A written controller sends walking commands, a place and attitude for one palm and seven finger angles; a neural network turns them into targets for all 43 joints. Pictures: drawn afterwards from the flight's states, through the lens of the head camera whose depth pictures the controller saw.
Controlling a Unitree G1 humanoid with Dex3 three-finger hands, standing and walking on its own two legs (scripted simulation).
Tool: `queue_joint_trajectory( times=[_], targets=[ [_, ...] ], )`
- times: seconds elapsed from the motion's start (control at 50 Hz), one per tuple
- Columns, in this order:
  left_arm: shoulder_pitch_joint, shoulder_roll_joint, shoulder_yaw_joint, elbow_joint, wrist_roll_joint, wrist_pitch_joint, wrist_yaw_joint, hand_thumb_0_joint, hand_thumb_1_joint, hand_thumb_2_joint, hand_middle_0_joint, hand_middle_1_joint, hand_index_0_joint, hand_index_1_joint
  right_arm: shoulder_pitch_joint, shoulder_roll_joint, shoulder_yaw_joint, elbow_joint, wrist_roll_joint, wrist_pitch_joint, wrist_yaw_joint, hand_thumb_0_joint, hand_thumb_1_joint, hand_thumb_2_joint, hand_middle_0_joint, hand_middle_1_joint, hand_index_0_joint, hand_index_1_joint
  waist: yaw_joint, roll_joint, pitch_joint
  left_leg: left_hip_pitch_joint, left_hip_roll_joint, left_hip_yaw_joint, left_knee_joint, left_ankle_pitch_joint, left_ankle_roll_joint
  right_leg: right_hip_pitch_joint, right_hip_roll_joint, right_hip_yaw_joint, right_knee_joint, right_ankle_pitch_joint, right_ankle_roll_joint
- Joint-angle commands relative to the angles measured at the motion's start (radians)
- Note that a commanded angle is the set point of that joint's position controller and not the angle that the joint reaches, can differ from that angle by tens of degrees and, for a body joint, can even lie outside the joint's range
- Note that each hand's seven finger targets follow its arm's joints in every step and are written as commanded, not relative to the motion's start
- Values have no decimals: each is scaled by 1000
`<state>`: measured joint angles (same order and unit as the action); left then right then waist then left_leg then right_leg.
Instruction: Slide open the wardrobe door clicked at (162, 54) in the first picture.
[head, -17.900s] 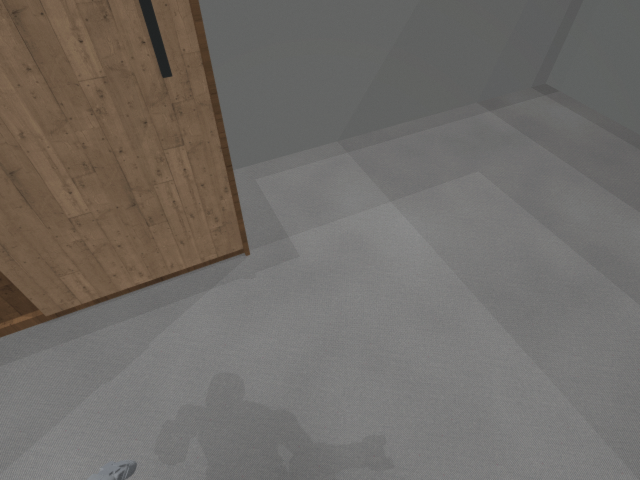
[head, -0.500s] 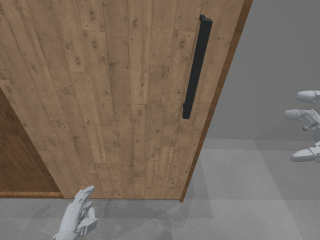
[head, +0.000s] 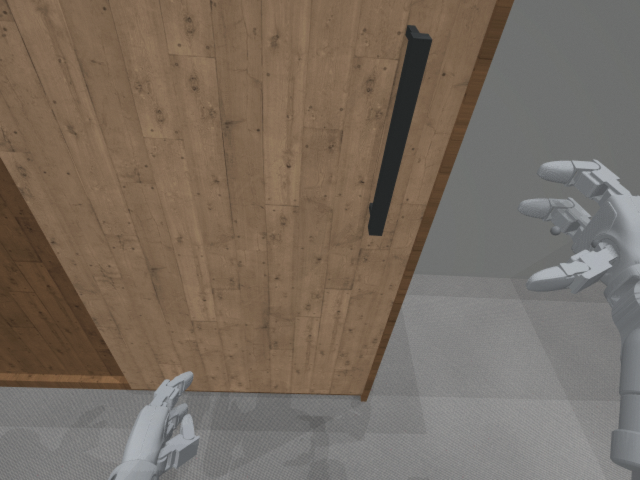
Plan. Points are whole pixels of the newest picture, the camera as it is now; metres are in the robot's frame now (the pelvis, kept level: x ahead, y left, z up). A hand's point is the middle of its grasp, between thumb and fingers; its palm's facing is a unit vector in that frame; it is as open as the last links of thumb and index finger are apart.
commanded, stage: move the hooked fingers beside the handle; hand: right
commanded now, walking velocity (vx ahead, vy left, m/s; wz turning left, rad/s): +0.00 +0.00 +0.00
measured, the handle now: (391, 144) +0.53 -0.09 +0.19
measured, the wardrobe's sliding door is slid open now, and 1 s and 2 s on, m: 0.00 0.00 0.00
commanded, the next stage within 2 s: none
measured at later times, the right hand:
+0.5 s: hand (510, 201) +0.37 -0.21 +0.21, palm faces +0.03 +1.00 -0.03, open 14.0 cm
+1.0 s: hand (467, 174) +0.44 -0.18 +0.21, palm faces +0.01 +1.00 +0.00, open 14.0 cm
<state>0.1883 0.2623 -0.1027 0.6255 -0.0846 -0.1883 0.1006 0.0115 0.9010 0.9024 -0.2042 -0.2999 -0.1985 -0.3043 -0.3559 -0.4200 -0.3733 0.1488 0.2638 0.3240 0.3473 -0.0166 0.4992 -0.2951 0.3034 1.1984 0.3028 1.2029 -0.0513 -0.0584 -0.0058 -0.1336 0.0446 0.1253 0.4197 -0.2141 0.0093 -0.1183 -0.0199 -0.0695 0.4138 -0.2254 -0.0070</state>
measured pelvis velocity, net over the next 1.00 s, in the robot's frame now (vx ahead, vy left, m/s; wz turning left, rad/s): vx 0.01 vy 0.00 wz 0.03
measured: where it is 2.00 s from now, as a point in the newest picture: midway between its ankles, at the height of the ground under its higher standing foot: outside the picture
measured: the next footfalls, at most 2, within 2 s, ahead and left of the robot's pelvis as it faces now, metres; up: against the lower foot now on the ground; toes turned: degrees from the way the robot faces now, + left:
none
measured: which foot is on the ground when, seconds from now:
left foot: down 0.00-1.00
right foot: down 0.00-1.00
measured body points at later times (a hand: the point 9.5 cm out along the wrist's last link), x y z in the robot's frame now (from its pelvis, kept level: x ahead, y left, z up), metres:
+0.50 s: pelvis +0.00 +0.00 +0.00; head -0.02 +0.02 +0.45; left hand +0.18 +0.24 -0.08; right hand +0.37 -0.26 +0.22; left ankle +0.01 +0.11 -0.74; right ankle +0.00 -0.11 -0.74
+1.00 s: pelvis +0.01 +0.00 +0.00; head +0.00 +0.01 +0.45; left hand +0.13 +0.25 -0.10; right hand +0.43 -0.23 +0.21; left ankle +0.01 +0.11 -0.74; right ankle +0.00 -0.11 -0.74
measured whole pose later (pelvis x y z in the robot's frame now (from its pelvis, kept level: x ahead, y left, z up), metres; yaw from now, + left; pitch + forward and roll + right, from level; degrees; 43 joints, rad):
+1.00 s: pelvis +0.01 +0.00 +0.00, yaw +2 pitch +0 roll +0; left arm 0.27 0.27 -0.06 0.67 -0.08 -0.10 0.10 0.01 0.90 0.90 -0.20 -0.30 -0.20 -0.30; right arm -0.74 -0.37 -0.27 0.64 0.17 0.21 0.18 -0.02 0.50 -0.30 0.30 1.20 0.30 1.20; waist 0.02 -0.03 -0.02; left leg -0.20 0.03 0.09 0.40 -0.20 0.01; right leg -0.17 -0.03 -0.10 0.40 -0.22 -0.01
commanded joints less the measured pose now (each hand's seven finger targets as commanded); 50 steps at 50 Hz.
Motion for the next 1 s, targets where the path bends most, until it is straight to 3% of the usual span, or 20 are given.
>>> queue_joint_trajectory(
  times=[0.0, 0.02, 0.06, 0.08, 0.14, 0.18, 0.22, 0.24, 0.28, 0.32, 0.36, 0.4, 0.5, 0.54, 0.58, 0.66, 0.72, 0.88, 0.96, 0.98],
  targets=[
    [-149, 109, 52, -167, -1, -45, -1, 0, 900, 900, -200, -300, -200, -300, -341, -272, -109, -179, 23, -67, -29, 0, 500, -300, 300, 1200, 300, 1200, -13, 45, -216, 44, -31, -60, -47, 204, 17, 48, 21, 76, -55, 185, -21],
    [-146, 113, 54, -162, -2, -39, -2, 0, 900, 900, -200, -300, -200, -300, -351, -289, -122, -151, 19, -58, -33, 0, 500, -300, 300, 1200, 300, 1200, -13, 49, -201, 37, -30, -60, -49, 199, 15, 34, 21, 74, -56, 176, -21],
    [-151, 112, 55, -167, -5, -30, -3, 0, 900, 900, -200, -300, -200, -300, -391, -253, -80, -151, 10, -49, -37, 0, 500, -300, 300, 1200, 300, 1200, -2, 17, -186, 17, -30, -61, -49, 185, 16, 36, 21, 71, -58, 167, -20],
    [-153, 111, 58, -173, -5, -29, -4, 0, 900, 900, -200, -300, -200, -300, -391, -265, -88, -168, 7, -49, -42, 0, 500, -300, 300, 1200, 300, 1200, -10, 22, -203, 29, -32, -63, -49, 188, 18, 43, 21, 71, -55, 176, -20],
    [-149, 104, 59, -177, -6, -28, 1, 0, 900, 900, -200, -300, -200, -300, -456, -219, -39, -199, 2, -63, -51, 0, 500, -300, 300, 1200, 300, 1200, 8, -17, -234, 21, -31, -66, -47, 200, 18, 80, 22, 67, -51, 189, -21],
    [-143, 105, 57, -169, -6, -28, 3, 0, 900, 900, -200, -300, -200, -300, -490, -191, -5, -193, 3, -74, -56, 0, 500, -300, 300, 1200, 300, 1200, 17, 14, -214, 10, -36, -63, -53, 193, 17, 81, 19, 70, -51, 183, -22],
    [-132, 111, 63, -157, -6, -27, 8, 0, 900, 900, -200, -300, -200, -300, -499, -213, -28, -155, 1, -76, -67, 0, 500, -300, 300, 1200, 300, 1200, 18, 31, -220, 7, -36, -66, -55, 183, 16, 80, 20, 71, -53, 168, -24],
    [-135, 111, 61, -154, -4, -25, 9, 0, 900, 900, -200, -300, -200, -300, -520, -189, -4, -147, -1, -75, -70, 0, 500, -300, 300, 1200, 300, 1200, 23, 18, -216, 0, -34, -66, -56, 177, 15, 78, 23, 70, -55, 161, -24],
    [-130, 116, 65, -145, -2, -18, 9, 0, 900, 900, -200, -300, -200, -300, -489, -240, -52, -99, -7, -68, -84, 0, 500, -300, 300, 1200, 300, 1200, 8, 47, -217, 16, -34, -69, -61, 181, 15, 62, 23, 65, -55, 164, -25],
    [-128, 115, 64, -144, -4, -8, 9, 0, 900, 900, -200, -300, -200, -300, -520, -250, -53, -67, -14, -60, -92, 0, 500, -300, 300, 1200, 300, 1200, 13, 50, -213, 22, -28, -74, -60, 184, 12, 42, 23, 61, -56, 158, -26],
    [-124, 113, 64, -146, -5, -5, 8, 0, 900, 900, -200, -300, -200, -300, -576, -212, -9, -68, -19, -67, -94, 0, 500, -300, 300, 1200, 300, 1200, 26, 25, -221, 18, -28, -75, -58, 204, 14, 55, 24, 59, -52, 173, -27],
    [-122, 112, 68, -153, -4, -5, 6, 0, 900, 900, -200, -300, -200, -300, -572, -230, -26, -69, -20, -81, -96, 0, 500, -300, 300, 1200, 300, 1200, 19, 24, -258, 42, -27, -80, -53, 228, 14, 64, 22, 55, -48, 195, -28],
    [-104, 114, 70, -142, -6, 0, 6, 0, 900, 900, -200, -300, -200, -300, -642, -182, 29, -21, -26, -105, -99, 0, 500, -300, 300, 1200, 300, 1200, 39, 27, -247, 20, -31, -76, -55, 238, 16, 74, 19, 54, -47, 200, -29],
    [-92, 118, 71, -134, -5, 6, 7, 0, 900, 900, -200, -300, -200, -300, -648, -200, 13, 32, -27, -98, -107, 0, 500, -300, 300, 1200, 300, 1200, 37, 27, -234, 11, -32, -76, -59, 219, 17, 58, 20, 58, -52, 182, -26],
    [-83, 125, 74, -126, -4, 16, 7, 0, 900, 900, -200, -300, -200, -300, -641, -218, 1, 89, -32, -95, -116, 0, 500, -300, 300, 1200, 300, 1200, 36, 83, -224, 12, -32, -77, -66, 208, 12, 37, 17, 53, -52, 172, -30],
    [-71, 121, 75, -125, -4, 20, 8, 0, 900, 900, -200, -300, -200, -300, -768, -200, 37, 87, -51, -124, -135, 0, 500, -300, 300, 1200, 300, 1200, 51, 10, -260, 6, -30, -83, -60, 205, 19, 60, 17, 59, -52, 181, -27],
    [-60, 120, 77, -121, 0, 18, 7, 0, 900, 900, -200, -300, -200, -300, -808, -183, 48, 99, -50, -153, -145, 0, 500, -300, 300, 1200, 300, 1200, 55, 19, -296, 23, -31, -85, -55, 239, 20, 77, 15, 58, -47, 210, -29],
    [-10, 135, 89, -95, 4, 38, 2, 0, 900, 900, -200, -300, -200, -300, -814, -202, 30, 271, -72, -168, -172, 0, 500, -300, 300, 1200, 300, 1200, 55, 79, -261, 9, -32, -82, -57, 230, 19, 27, 6, 52, -54, 198, -28],
    [9, 129, 93, -94, 4, 36, 2, 0, 900, 900, -200, -300, -200, -300, -917, -176, 57, 263, -80, -204, -181, 0, 500, -300, 300, 1200, 300, 1200, 69, 20, -309, 5, -34, -91, -48, 258, 22, 58, 8, 50, -42, 223, -29],
    [18, 134, 96, -89, 6, 37, 1, 0, 900, 900, -200, -300, -200, -300, -932, -185, 55, 271, -82, -216, -185, 0, 500, -300, 300, 1200, 300, 1200, 74, 51, -313, 8, -35, -88, -49, 261, 21, 61, 2, 52, -39, 234, -30]
  ],
)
